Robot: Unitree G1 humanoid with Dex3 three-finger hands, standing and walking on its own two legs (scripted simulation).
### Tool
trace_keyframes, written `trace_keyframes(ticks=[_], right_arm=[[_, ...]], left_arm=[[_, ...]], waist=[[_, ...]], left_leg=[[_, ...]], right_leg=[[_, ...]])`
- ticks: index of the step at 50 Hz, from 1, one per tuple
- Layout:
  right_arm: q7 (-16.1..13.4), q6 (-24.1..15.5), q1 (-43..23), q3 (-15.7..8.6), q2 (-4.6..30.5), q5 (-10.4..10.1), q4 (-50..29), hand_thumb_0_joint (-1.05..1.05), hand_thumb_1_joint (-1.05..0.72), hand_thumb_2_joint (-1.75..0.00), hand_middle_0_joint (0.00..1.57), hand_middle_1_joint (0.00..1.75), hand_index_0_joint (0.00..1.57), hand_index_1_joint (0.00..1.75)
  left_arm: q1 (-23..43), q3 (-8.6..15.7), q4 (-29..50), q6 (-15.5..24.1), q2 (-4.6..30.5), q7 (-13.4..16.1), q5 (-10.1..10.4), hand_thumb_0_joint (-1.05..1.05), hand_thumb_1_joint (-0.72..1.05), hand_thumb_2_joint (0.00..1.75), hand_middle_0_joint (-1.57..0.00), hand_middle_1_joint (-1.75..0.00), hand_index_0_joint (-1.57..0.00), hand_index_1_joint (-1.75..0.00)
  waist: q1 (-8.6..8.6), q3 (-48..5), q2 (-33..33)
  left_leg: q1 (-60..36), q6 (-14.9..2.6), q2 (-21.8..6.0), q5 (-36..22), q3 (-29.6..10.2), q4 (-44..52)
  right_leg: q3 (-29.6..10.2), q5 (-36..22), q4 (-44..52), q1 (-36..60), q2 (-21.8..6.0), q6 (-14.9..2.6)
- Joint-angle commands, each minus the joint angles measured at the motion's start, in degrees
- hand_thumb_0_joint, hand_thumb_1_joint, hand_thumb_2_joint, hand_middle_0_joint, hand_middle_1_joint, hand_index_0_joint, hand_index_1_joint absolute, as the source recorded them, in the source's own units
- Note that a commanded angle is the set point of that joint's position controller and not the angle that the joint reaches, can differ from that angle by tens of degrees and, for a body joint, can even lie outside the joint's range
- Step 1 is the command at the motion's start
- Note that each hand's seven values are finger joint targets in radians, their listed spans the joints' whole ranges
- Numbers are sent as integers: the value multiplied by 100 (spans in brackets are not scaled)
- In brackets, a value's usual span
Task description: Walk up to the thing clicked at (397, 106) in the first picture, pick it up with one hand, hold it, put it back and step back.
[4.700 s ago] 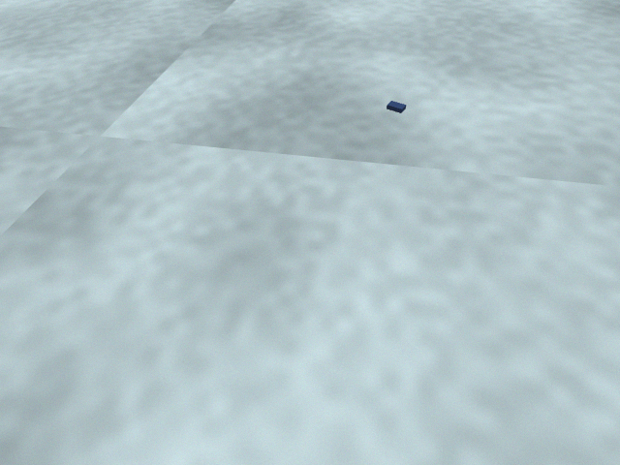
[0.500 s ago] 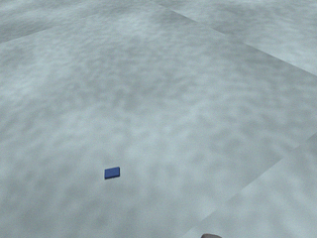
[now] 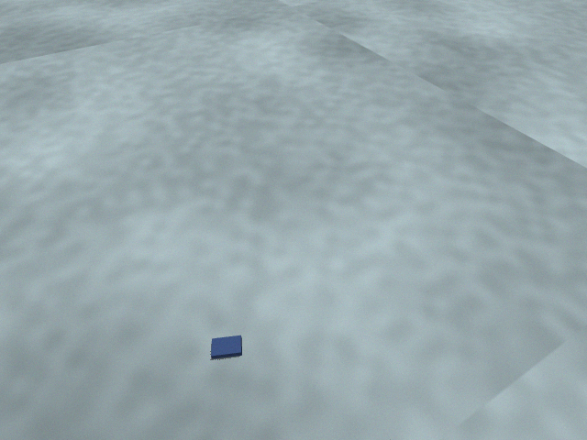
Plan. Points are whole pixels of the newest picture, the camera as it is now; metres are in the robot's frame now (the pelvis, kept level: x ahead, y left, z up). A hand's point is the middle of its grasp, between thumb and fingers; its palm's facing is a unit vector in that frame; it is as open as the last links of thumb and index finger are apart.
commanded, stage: walk up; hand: left
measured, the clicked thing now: (226, 347) +0.57 +0.27 -0.73
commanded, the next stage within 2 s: none
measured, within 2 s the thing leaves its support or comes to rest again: neither
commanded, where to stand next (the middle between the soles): +0.19 +0.05 m, yaw -2 degrees
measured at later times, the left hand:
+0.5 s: hand (96, 421) +0.19 +0.32 -0.10, palm faces -0.07 -0.89 -0.46, open 7.4 cm
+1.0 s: hand (90, 432) +0.19 +0.34 -0.14, palm faces -0.05 -0.94 -0.33, open 7.4 cm
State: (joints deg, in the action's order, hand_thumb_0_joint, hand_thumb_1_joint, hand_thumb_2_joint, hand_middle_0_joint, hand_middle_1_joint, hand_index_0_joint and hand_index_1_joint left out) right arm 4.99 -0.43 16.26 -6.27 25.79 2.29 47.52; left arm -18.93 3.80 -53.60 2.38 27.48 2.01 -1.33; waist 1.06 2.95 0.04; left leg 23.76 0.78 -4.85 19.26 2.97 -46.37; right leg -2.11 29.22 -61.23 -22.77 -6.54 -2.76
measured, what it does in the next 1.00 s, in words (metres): walks ahead: right foot, then left foot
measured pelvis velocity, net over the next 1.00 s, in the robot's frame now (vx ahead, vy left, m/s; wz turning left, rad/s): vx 0.13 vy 0.08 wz -0.05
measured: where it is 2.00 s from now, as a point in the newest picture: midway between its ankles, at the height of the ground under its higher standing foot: outside the picture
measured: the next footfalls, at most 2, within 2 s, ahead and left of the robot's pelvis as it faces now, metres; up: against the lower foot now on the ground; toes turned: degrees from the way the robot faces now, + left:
right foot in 0.32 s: +0.19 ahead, -0.07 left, +0.00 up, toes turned -5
left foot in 0.62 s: +0.23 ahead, +0.21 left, +0.00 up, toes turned -2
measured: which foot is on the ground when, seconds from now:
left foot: down 0.00-0.34, up 0.36-0.60, down 0.62-1.00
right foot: up 0.00-0.30, down 0.32-1.00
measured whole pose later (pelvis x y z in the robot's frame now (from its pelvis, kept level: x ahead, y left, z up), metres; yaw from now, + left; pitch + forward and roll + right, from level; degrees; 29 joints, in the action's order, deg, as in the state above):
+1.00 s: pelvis +0.13 +0.08 +0.02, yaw -3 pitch -3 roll -1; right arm 0.1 -1.4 7.0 0.7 20.9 0.7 58.9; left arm -10.2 1.0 -61.5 -1.0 21.9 -1.5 -0.4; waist -1.4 3.5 -0.5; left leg 18.0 1.5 -3.3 13.6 0.1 -34.3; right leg 1.2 15.2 -33.0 -15.1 -2.1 1.1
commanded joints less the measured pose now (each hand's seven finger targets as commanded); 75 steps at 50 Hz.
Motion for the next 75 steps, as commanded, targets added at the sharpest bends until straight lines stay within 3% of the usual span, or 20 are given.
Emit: trace_keyframes(ticks=[1,4,9,13,15,16,17,19,22,30,32,33,34,35,38,40,42,46,63,75], right_arm=[[-201,-131,71,-348,1485,-63,-438,0,-90,-90,20,30,20,30],[-227,-264,133,-244,1393,-137,-350,0,-90,-90,20,30,20,30],[-227,-310,361,-223,1479,-120,-459,0,-90,-90,20,30,20,30],[-303,-252,259,-94,1213,-125,-479,0,-90,-90,20,30,20,30],[-347,-235,270,59,904,-246,-517,0,-90,-90,20,30,20,30],[-368,-246,387,158,647,-303,-559,0,-90,-90,20,30,20,30],[-381,-207,566,212,491,-278,-577,0,-90,-90,20,30,20,30],[-521,-22,397,11,1089,-160,-424,0,-90,-90,20,30,20,30],[-466,4,446,22,969,-212,-162,0,-90,-90,20,30,20,30],[-532,-189,318,87,651,-224,384,0,-90,-90,20,30,20,30],[-617,-294,222,27,1037,-117,399,0,-90,-90,20,30,20,30],[-629,-351,-173,11,1392,-60,237,0,-90,-90,20,30,20,30],[-609,-318,-602,-32,1729,-167,203,0,-90,-90,20,30,20,30],[-611,-292,-1041,2,1543,-166,182,0,-90,-90,20,30,20,30],[-599,-280,-1149,214,1080,-170,283,0,-90,-90,20,30,20,30],[-582,-279,-961,245,1055,-208,442,0,-90,-90,20,30,20,30],[-577,-259,-927,285,960,-220,532,0,-90,-90,20,30,20,30],[-573,-243,-1406,301,1067,-176,649,0,-90,-90,20,30,20,30],[-546,-201,-1415,411,712,-238,1336,0,-90,-90,20,30,20,30],[-576,-217,-1523,422,725,-191,1494,0,-90,-90,20,30,20,30]], left_arm=[[-3,230,382,325,1178,39,193,0,90,90,-20,-30,-20,-30],[-274,231,176,303,993,-117,183,0,90,90,-20,-30,-20,-30],[182,240,476,302,890,-274,77,0,90,90,-20,-30,-20,-30],[133,184,469,347,608,-214,51,0,90,90,-20,-30,-20,-30],[-399,244,378,381,735,-98,54,0,90,90,-20,-30,-20,-30],[-745,353,351,417,1109,-31,19,0,90,90,-20,-30,-20,-30],[-544,389,488,415,1427,-7,48,0,90,90,-20,-30,-20,-30],[-125,365,618,307,1425,-5,161,0,90,90,-20,-30,-20,-30],[146,222,705,277,1120,-3,119,0,90,90,-20,-30,-20,-30],[909,80,689,-7,832,-124,82,0,90,90,-20,-30,-20,-30],[838,-40,673,-121,366,-140,161,0,90,90,-20,-30,-20,-30],[595,-84,615,-188,221,-146,210,0,90,90,-20,-30,-20,-30],[595,80,351,-256,731,-83,186,0,90,90,-20,-30,-20,-30],[538,102,217,-256,840,-106,152,0,90,90,-20,-30,-20,-30],[466,82,-62,-166,630,-184,152,0,90,90,-20,-30,-20,-30],[654,99,-116,-150,691,-179,107,0,90,90,-20,-30,-20,-30],[939,5,-141,-158,686,-207,103,0,90,90,-20,-30,-20,-30],[985,-39,-408,-219,563,-283,126,0,90,90,-20,-30,-20,-30],[1639,-46,-798,-116,543,-244,134,0,90,90,-20,-30,-20,-30],[1851,-24,-855,-206,450,-248,127,0,90,90,-20,-30,-20,-30]], waist=[[77,540,1061],[-65,415,1159],[38,367,842],[-94,-98,365],[-448,-613,-107],[-598,-988,-966],[-400,-894,-1538],[-343,-320,-701],[-152,-65,-541],[57,-436,-969],[28,-403,152],[-200,-310,816],[-127,-159,1026],[-342,26,789],[-417,-166,917],[-322,-431,976],[-141,-457,829],[-278,-152,774],[-105,-525,-360],[-142,-510,59]], left_leg=[[-929,-1243,-1170,1668,-2505,3013],[-762,-1182,-926,456,-1655,2819],[-739,-1603,-1355,715,-1621,3063],[-748,-1266,-942,-1771,-813,1938],[-730,-827,-517,-2809,-291,567],[-246,-539,-101,-1971,-76,-704],[1033,-267,560,984,-18,-1284],[1157,-258,167,1837,-521,-1730],[775,-245,138,921,-623,-1383],[-1414,-49,482,-967,94,1361],[-1517,-260,-323,-890,-1088,2176],[-1107,-675,-1373,-296,-2772,2810],[-142,-1324,-1801,244,-3064,2856],[257,-1348,-1581,489,-2714,2711],[-76,-556,-590,-293,-1222,2047],[-152,-448,-538,-769,-1165,1796],[-250,-383,-424,225,-1188,2279],[-204,-401,-618,1313,-1474,2783],[-1636,-124,-225,-1426,-615,2403],[-1409,-106,-304,-1452,-653,2830]], right_leg=[[-229,-637,-878,-2031,106,-31],[129,-891,44,-1245,49,94],[297,-993,1308,-758,64,131],[654,-1573,2468,479,531,73],[555,-2214,3344,1640,641,-47],[-840,-2513,3703,2212,-248,-310],[-2894,-2948,3944,2796,-1532,-957],[-2952,-2112,4018,1810,-1861,-1652],[-1509,-1955,3984,1112,-963,-1016],[-180,-2168,2621,-268,-326,-609],[87,-1411,1789,-666,95,-172],[114,-555,1413,-769,571,107],[-78,237,999,-52,352,113],[-45,-61,1125,341,171,91],[107,-1381,2579,748,287,36],[-19,-1851,2801,1193,201,10],[-218,-1462,2885,974,131,-28],[43,-812,3133,920,269,60],[-327,-1960,4283,962,-181,106],[-128,-2234,4354,1515,-89,172]])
